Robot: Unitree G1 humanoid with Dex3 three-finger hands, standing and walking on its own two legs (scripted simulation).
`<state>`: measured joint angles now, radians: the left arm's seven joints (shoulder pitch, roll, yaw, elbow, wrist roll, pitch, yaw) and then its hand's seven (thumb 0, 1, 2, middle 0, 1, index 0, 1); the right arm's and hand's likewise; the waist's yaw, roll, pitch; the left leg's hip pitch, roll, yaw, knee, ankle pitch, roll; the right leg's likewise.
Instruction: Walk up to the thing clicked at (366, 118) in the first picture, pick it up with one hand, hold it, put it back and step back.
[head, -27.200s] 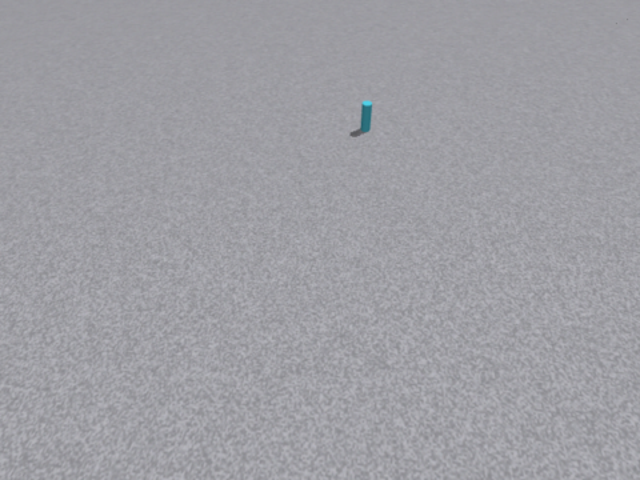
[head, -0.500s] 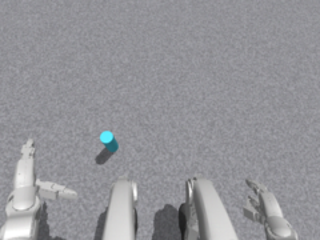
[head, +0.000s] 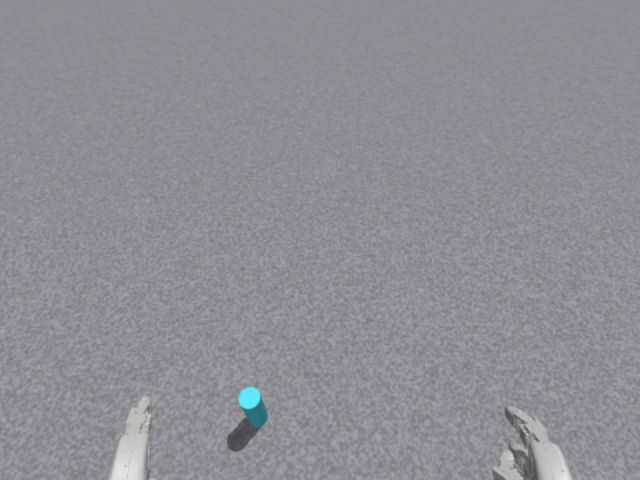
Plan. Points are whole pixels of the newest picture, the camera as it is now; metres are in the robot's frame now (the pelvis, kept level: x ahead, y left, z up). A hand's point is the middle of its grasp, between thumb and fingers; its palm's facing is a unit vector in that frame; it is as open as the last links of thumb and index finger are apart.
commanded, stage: home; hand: left
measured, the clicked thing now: (254, 407) +0.42 +0.20 -0.62
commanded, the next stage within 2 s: stand in 1.74 s
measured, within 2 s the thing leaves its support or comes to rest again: neither
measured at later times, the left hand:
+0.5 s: hand (187, 478) +0.17 +0.18 -0.04, palm faces +0.12 -0.95 -0.29, open 17.6 cm
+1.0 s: hand out of the picture +0.16 +0.16 -0.04, palm faces +0.12 -0.95 -0.28, open 17.6 cm
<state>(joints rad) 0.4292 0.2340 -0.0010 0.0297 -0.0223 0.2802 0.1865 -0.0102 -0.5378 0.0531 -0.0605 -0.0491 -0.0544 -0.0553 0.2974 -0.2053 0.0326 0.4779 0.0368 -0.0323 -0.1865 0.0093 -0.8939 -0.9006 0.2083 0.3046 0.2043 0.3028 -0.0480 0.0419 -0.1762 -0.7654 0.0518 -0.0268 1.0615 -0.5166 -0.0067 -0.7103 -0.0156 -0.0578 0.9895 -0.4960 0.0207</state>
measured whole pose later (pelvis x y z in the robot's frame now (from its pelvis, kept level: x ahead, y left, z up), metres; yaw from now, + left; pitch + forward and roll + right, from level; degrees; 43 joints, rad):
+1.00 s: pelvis -0.01 -0.02 +0.02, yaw +1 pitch +7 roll -1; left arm 0.45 0.20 -0.01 0.03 -0.01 0.26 0.14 -0.01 -0.56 0.04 -0.06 -0.05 -0.05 -0.05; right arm 0.27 -0.21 0.03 0.51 0.01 -0.12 -0.18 0.01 -0.90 -0.90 0.21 0.30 0.20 0.30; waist -0.02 0.03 -0.11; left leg -0.61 0.05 -0.03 0.94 -0.46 -0.03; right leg -0.57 -0.01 -0.07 0.90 -0.46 0.00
